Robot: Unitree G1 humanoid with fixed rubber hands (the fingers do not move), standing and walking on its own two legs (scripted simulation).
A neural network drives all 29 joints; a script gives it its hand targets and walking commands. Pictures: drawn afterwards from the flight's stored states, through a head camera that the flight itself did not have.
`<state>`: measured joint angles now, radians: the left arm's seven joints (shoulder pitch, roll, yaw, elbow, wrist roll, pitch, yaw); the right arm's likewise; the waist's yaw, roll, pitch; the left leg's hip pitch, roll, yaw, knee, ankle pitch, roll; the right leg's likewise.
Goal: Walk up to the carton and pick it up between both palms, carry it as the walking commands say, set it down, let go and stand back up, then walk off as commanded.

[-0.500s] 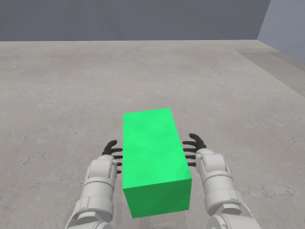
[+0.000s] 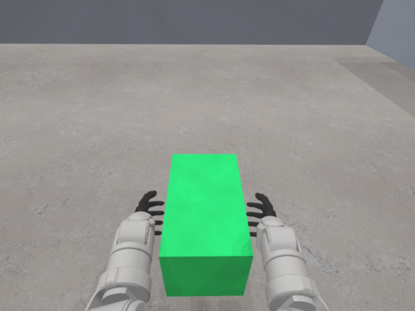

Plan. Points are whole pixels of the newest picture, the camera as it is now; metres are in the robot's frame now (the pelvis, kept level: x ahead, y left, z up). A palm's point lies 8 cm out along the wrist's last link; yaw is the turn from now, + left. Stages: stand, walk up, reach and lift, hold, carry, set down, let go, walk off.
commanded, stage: set down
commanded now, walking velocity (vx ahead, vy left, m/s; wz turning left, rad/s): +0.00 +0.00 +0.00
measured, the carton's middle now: (204, 218) +0.39 +0.03 -0.05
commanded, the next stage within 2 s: none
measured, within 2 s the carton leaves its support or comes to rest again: neither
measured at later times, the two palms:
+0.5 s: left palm (143, 237) +0.32 +0.17 -0.06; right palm (254, 246) +0.33 -0.09 -0.07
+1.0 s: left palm (151, 248) +0.34 +0.16 -0.13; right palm (250, 253) +0.35 -0.09 -0.15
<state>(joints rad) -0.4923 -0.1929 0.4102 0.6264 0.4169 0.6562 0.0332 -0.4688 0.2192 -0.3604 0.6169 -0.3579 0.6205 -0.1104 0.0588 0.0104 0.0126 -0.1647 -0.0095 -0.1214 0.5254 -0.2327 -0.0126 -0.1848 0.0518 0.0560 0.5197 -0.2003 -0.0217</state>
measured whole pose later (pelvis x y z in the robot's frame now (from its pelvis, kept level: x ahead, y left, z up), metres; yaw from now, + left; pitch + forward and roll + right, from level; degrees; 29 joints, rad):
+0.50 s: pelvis +0.03 +0.03 -0.01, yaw +0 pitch +8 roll +1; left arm -0.32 -0.17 0.27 0.61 0.24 0.29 0.11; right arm -0.31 0.16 -0.24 0.60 -0.29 0.32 -0.06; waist 0.02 0.01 0.02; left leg -0.45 -0.07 -0.09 0.57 -0.25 0.00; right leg -0.49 0.01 0.13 0.61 -0.26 0.03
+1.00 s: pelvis -0.03 -0.01 -0.09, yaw +0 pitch +20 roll +1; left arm -0.67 -0.11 0.42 0.76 0.29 0.22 0.08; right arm -0.65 0.15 -0.32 0.78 -0.24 0.22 -0.24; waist 0.09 -0.03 -0.03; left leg -1.05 -0.04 -0.12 1.08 -0.38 -0.05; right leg -1.09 0.10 0.09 1.09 -0.35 -0.01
